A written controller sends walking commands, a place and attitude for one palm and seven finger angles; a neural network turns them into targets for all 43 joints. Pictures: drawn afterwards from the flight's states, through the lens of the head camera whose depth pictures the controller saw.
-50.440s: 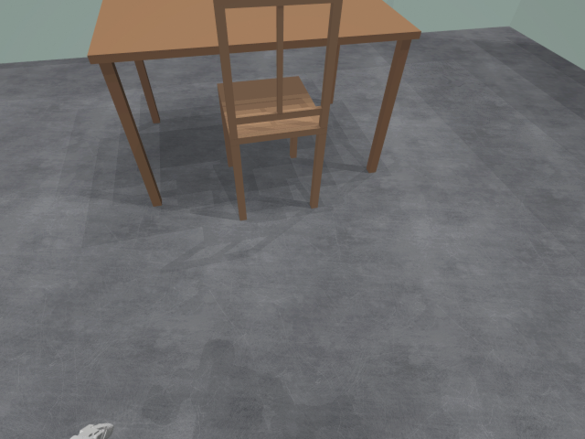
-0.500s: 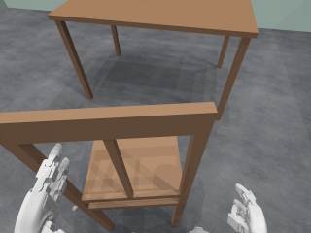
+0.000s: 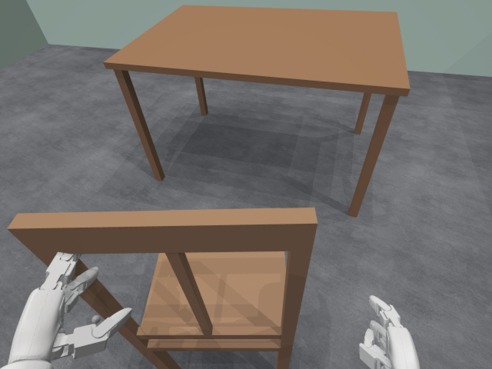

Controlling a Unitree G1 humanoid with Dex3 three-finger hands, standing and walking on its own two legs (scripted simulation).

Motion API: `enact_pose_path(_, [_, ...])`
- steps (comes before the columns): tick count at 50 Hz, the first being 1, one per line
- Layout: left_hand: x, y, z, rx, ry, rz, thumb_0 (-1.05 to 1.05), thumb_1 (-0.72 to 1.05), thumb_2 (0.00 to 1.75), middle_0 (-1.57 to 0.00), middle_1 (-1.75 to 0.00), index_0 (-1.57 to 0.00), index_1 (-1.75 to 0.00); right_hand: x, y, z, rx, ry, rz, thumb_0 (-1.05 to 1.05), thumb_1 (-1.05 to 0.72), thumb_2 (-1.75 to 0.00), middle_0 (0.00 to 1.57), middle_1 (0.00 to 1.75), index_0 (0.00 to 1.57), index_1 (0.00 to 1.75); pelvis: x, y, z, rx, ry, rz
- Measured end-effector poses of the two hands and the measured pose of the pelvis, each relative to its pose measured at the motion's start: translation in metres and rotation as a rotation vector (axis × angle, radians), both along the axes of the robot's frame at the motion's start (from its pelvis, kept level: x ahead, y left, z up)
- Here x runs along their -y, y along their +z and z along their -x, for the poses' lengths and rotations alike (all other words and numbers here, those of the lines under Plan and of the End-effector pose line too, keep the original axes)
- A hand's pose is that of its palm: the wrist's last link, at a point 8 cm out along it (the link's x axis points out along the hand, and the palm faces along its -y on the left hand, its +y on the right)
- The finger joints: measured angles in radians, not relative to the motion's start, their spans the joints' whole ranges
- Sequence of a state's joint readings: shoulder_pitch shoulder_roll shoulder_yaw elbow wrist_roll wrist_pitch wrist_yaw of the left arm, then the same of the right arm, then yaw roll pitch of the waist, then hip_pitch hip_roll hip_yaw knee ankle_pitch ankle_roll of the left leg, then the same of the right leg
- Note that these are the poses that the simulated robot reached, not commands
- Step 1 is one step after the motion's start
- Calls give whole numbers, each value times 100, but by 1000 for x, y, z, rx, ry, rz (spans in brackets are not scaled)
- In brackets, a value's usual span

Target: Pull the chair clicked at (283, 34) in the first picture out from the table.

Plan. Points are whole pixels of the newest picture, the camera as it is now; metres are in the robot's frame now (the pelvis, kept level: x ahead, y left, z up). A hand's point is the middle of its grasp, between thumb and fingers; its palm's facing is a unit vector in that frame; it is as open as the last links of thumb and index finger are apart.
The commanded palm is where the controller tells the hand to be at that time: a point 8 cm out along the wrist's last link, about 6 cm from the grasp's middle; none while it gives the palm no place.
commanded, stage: draw the hand back to the body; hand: left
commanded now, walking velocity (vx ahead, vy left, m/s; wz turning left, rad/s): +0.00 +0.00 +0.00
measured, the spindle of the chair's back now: (194, 298) +0.25 +0.13 -0.05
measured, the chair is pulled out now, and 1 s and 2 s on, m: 0.69 0.69 0.69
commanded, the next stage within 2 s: step back with the hand held close in 0.56 s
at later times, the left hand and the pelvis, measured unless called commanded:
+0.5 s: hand (87, 313) +0.16 +0.23 +0.09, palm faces +0.27 -0.83 -0.49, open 7.3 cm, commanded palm +0.14 +0.29 +0.19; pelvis +0.00 -0.01 +0.00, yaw +0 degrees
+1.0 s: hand (73, 317) +0.16 +0.25 +0.09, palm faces +0.14 -0.84 -0.52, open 7.2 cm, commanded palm +0.10 +0.30 +0.19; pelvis -0.04 +0.00 +0.01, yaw +0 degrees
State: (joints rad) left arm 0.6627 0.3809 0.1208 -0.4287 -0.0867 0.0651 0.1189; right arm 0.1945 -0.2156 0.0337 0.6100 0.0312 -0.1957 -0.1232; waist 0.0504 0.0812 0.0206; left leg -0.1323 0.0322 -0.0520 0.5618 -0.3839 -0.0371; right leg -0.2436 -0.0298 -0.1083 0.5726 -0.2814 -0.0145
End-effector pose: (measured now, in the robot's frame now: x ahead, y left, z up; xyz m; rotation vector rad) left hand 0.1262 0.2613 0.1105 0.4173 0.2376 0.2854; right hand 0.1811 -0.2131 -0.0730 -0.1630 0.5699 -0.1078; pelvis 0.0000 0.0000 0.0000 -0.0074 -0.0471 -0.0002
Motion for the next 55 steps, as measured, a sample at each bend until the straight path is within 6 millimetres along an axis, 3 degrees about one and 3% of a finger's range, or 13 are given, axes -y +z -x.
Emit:
enact_pose_path(12, [-9, 5, -3, -35, 61, -44, 0, 69, 80, -43, -36, -24, -24, 14, -1, -4, -4, 46, 10, 1, -90, -90, 20, 30, 20, 30, 12, 4, -2, 20, 12, -5])
enact_pose_path(19, [-9, 6, -3, -40, 75, -53, 1, 84, 87, -44, -39, -26, -27, 20, -3, 0, -4, 46, 14, 1, -90, -90, 20, 30, 20, 30, 15, 4, -1, 21, 11, -7])
enact_pose_path(35, [-11, 6, -3, -37, 65, -59, 1, 89, 90, -45, -40, -27, -30, 14, -5, 5, -9, 52, 4, 1, -90, -90, 20, 30, 20, 30, 12, 4, 1, 20, 8, -8])
enact_pose_path(40, [-21, 7, -5, -37, 22, -62, 1, 89, 90, -46, -41, -29, -30, 14, -3, 8, -62, 37, 10, 1, -90, -90, 20, 30, 20, 30, 10, 5, 12, 10, 5, -6])
enact_pose_path(48, [-27, 8, -5, -51, -42, -84, 1, 89, 90, -45, -40, -26, -31, 20, 2, 27, -127, -26, 54, 1, -90, -90, 20, 30, 20, 30, 1, 6, 33, -17, -4, -14])
enact_pose_path(55, [-31, 12, 8, -39, -126, -130, 1, 89, 90, -41, -39, -27, -32, 21, 5, 54, -144, -75, 88, 1, -90, -90, 20, 30, 20, 30, -2, 2, 51, -29, 1, -5])
